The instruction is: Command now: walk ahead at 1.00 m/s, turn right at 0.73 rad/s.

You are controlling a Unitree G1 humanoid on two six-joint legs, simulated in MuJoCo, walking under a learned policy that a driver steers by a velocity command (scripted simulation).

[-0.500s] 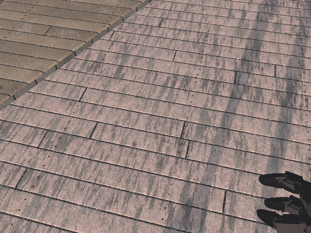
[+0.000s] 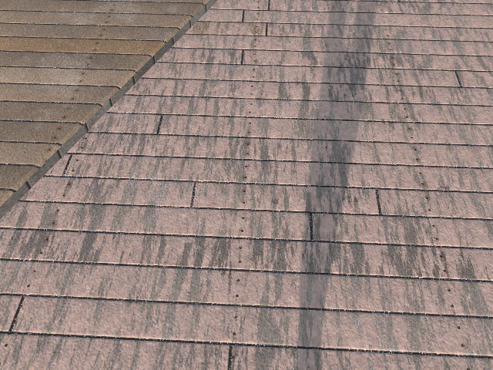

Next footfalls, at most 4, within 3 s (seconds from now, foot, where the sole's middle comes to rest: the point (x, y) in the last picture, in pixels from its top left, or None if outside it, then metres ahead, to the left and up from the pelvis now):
0.42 left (231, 306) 0.64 0.06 -0.75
0.86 right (365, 238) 0.86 -0.35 -0.75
1.30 left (419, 145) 1.25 -0.62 -0.75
1.68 right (492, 112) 1.42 -0.95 -0.75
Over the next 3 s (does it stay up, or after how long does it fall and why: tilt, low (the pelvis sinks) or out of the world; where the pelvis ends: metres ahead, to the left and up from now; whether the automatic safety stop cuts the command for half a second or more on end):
stays up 1.40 -0.79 0.03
